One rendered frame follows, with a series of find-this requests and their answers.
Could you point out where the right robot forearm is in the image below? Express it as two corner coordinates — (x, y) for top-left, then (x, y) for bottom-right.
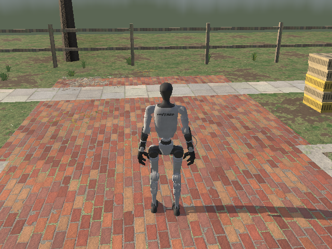
(184, 127), (194, 152)

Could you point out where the right robot thigh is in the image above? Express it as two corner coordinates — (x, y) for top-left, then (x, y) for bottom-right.
(172, 145), (184, 184)

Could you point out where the right robot foot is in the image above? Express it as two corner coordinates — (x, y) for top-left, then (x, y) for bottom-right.
(172, 202), (180, 216)

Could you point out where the left robot forearm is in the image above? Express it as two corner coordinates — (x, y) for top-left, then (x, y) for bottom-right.
(139, 126), (148, 152)

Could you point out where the left robot hand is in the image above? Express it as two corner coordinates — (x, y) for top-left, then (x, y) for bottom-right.
(137, 151), (149, 165)

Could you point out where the robot left upper arm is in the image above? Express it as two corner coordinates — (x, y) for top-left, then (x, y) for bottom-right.
(143, 105), (155, 134)

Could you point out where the robot right upper arm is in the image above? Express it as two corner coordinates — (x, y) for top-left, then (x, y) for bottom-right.
(177, 105), (189, 134)

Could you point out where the right robot hand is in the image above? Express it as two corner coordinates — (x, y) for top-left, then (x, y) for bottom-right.
(183, 151), (195, 165)

